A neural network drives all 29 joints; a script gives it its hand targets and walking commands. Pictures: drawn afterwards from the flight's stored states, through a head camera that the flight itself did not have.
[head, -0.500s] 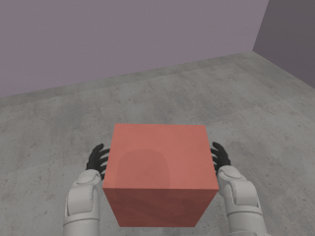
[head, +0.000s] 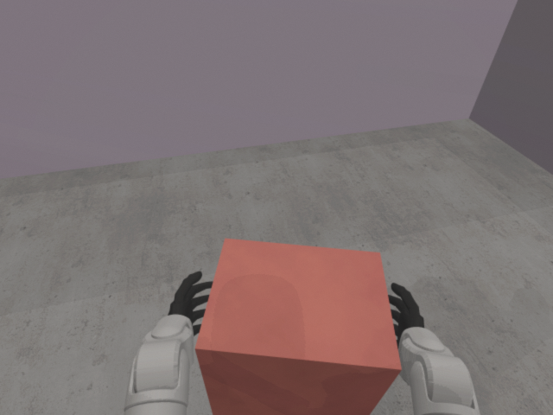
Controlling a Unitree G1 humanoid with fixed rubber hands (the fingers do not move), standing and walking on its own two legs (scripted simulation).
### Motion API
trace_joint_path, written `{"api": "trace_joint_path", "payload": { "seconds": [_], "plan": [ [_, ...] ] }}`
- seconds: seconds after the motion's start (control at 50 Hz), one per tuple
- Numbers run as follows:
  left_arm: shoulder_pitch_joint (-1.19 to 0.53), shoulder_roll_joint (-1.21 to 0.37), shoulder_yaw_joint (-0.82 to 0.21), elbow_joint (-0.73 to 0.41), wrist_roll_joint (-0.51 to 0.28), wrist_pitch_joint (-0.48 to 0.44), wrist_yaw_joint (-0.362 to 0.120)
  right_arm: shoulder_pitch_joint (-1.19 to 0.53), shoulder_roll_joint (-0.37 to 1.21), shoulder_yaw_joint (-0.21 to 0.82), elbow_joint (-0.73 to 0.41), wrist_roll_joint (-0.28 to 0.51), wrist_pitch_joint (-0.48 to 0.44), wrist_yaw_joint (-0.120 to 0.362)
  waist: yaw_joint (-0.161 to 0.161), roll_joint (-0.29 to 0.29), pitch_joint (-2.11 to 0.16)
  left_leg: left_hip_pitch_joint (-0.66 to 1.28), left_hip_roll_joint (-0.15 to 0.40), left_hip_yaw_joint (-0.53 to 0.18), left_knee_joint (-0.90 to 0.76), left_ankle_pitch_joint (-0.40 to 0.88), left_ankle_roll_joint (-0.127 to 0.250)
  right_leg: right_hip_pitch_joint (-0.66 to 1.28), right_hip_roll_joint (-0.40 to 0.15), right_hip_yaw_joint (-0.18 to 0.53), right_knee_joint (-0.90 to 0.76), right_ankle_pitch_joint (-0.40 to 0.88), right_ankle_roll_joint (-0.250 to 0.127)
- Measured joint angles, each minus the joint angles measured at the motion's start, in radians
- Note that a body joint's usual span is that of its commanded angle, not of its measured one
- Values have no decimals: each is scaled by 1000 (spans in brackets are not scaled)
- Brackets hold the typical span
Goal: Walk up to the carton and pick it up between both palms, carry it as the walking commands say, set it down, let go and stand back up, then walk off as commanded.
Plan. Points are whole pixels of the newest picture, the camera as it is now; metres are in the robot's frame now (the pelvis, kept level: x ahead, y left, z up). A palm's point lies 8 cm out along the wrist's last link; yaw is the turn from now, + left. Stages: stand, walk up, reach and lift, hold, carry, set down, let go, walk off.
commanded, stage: set down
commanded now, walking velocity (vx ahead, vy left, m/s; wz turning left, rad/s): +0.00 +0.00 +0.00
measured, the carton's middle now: (291, 345) +0.26 +0.00 -0.05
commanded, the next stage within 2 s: none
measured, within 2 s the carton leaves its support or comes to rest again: neither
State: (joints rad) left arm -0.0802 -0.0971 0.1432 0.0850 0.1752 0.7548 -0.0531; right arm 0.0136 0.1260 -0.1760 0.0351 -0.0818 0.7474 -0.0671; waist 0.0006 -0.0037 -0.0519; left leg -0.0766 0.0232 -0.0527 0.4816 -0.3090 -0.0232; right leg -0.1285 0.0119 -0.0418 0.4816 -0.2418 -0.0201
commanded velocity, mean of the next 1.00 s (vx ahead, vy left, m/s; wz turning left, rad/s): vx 0.00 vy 0.00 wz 0.00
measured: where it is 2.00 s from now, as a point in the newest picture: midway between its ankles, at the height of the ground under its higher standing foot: outside the picture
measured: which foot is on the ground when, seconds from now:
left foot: down 0.00-1.00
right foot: down 0.00-1.00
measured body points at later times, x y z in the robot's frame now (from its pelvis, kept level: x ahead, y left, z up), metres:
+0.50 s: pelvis -0.07 +0.00 -0.01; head -0.03 +0.00 +0.43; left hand +0.22 +0.17 -0.05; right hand +0.22 -0.16 -0.06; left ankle -0.05 +0.13 -0.74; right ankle -0.02 -0.12 -0.74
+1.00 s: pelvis -0.09 +0.00 -0.07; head +0.07 +0.00 +0.35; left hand +0.28 +0.15 -0.14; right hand +0.26 -0.18 -0.15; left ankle -0.05 +0.13 -0.74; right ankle -0.02 -0.12 -0.74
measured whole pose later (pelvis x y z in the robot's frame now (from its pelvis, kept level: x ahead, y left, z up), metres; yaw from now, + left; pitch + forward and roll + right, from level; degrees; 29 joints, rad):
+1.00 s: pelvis -0.09 +0.00 -0.07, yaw -1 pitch +26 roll -3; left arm -0.48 -0.10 0.38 0.51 0.21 0.27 -0.04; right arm -0.47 0.09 -0.38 0.53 -0.11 0.29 -0.01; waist -0.02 0.05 -0.09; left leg -1.05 0.01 -0.08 0.96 -0.36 -0.02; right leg -1.06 0.02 -0.04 0.86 -0.25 -0.01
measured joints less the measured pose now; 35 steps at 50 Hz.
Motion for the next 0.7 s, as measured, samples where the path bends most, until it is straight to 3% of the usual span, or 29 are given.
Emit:
{"api": "trace_joint_path", "payload": {
  "seconds": [0.18, 0.38, 0.54, 0.7],
  "plan": [
    [35, -4, -6, 2, -1, -112, 0, 26, 4, 0, 20, 0, -114, 19, 0, -18, 119, 1, -13, -19, -23, 6, 1, 7, -8, 2, -21, 1, 0],
    [16, -20, 101, 193, 11, -312, 4, -98, -1, -27, 299, -22, -291, 35, -1, 10, 134, -100, -11, -25, 42, 17, 1, -73, -1, 3, 0, 18, 5],
    [-176, -19, 207, 363, 11, -427, 5, -293, -8, -114, 467, -26, -400, 32, -14, 37, 126, -331, -11, -27, 195, -1, 1, -288, 3, 3, 112, 23, 5],
    [-361, -3, 245, 424, 35, -447, 8, -452, -29, -186, 518, -30, -433, 41, -25, 37, 115, -575, -11, -28, 326, -16, 1, -524, 7, 3, 221, 22, 5]
  ]
}}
